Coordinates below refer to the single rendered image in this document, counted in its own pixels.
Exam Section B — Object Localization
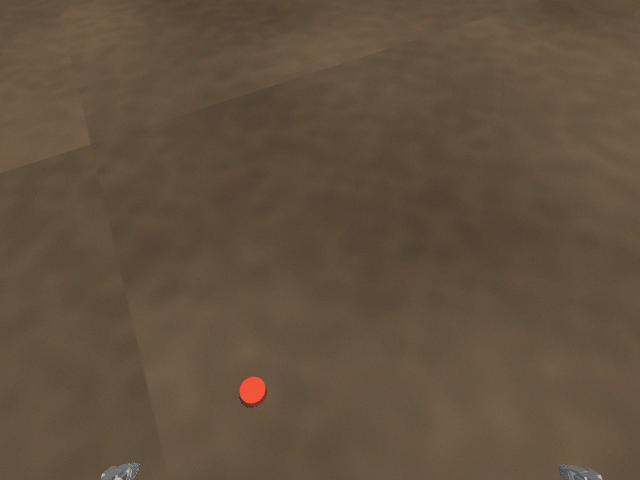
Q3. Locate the tin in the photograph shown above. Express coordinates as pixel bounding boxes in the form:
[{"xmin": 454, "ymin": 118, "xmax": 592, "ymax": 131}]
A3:
[{"xmin": 239, "ymin": 377, "xmax": 267, "ymax": 406}]

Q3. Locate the left robot hand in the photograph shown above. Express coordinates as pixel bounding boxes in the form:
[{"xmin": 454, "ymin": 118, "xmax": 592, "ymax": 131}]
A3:
[{"xmin": 100, "ymin": 463, "xmax": 140, "ymax": 480}]

